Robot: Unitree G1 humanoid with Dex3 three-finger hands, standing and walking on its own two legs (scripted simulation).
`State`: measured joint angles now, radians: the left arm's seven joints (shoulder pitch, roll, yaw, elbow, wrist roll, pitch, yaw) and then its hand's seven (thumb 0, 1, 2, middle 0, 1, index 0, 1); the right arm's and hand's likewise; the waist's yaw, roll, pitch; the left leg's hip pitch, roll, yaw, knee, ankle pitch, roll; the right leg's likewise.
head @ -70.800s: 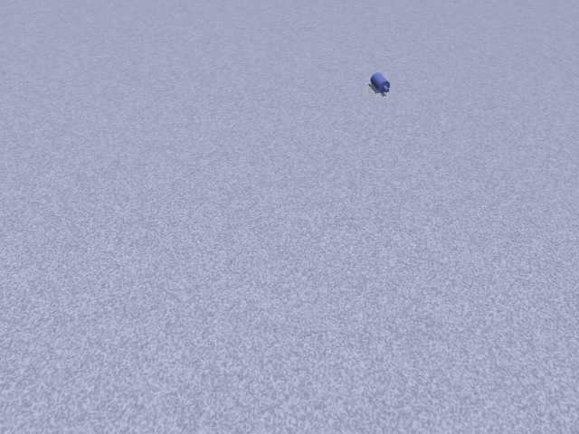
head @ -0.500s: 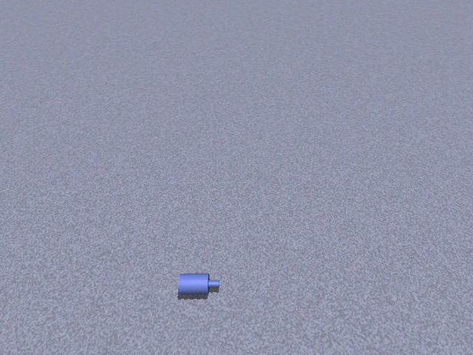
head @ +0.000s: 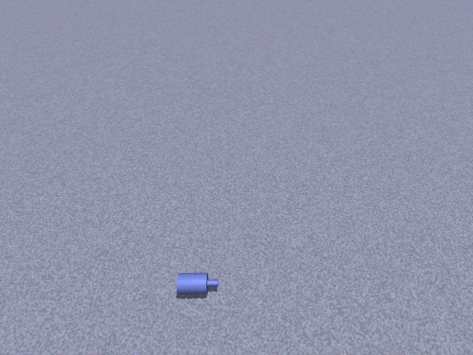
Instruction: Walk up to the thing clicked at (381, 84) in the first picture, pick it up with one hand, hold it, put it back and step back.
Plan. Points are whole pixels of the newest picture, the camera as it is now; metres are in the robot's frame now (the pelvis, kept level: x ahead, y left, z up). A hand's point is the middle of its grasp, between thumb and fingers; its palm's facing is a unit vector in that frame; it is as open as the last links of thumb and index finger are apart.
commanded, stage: stand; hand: left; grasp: from above
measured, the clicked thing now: (198, 283) +0.51 +0.16 -0.74
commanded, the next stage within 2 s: step back in 0.52 s
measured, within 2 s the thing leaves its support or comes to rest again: neither
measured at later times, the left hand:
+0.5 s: hand out of the picture +0.08 +0.24 -0.16, palm faces -0.01 -0.94 -0.34, open 7.4 cm
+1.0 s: hand out of the picture +0.08 +0.32 -0.18, palm faces -0.06 -0.94 -0.34, open 7.4 cm
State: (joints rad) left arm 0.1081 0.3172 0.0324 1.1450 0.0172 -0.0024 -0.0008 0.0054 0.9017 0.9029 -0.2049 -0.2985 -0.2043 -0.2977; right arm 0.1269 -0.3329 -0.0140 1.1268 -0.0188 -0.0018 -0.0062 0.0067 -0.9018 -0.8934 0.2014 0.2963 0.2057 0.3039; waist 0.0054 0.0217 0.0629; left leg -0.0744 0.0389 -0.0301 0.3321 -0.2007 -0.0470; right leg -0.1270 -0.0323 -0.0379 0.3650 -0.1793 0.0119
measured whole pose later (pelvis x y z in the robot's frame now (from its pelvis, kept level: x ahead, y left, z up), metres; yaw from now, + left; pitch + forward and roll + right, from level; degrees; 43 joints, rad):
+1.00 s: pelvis -0.06 +0.06 -0.01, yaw -2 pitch +0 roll -1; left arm 0.03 0.40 0.06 0.91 0.00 0.07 0.03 0.00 0.90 0.90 -0.20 -0.30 -0.20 -0.30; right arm 0.15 -0.34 -0.05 0.95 -0.03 0.03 -0.01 0.01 -0.90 -0.89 0.20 0.30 0.21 0.30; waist -0.02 -0.06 0.20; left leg -0.27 -0.03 0.01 0.54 -0.27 0.06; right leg -0.48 0.12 0.17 1.10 -0.47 -0.02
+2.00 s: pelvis -0.33 +0.07 -0.02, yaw -6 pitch -2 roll -1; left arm 0.21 0.42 0.11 0.84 0.02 0.08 0.00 0.01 0.90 0.90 -0.20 -0.30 -0.20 -0.30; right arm 0.11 -0.36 -0.04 0.82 -0.03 0.01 -0.02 0.01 -0.90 -0.89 0.21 0.30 0.21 0.30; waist 0.03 -0.05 0.18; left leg -0.36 0.04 0.01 0.58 -0.19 0.01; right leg -0.33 0.05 0.15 0.97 -0.49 0.04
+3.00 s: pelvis -0.63 +0.00 -0.02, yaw -3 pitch -2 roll +1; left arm 0.26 0.35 0.07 0.96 0.05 -0.01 0.00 0.01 0.90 0.90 -0.21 -0.30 -0.21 -0.30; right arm 0.19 -0.42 -0.05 0.93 -0.02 0.05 0.00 0.01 -0.90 -0.89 0.20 0.30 0.21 0.30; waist 0.03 0.05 0.06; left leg -0.40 -0.04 -0.13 0.91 -0.43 -0.01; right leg -0.24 -0.01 0.03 0.63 -0.36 0.00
